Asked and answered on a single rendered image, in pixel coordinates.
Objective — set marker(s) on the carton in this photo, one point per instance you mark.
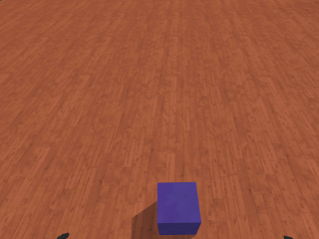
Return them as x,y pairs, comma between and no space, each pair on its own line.
178,210

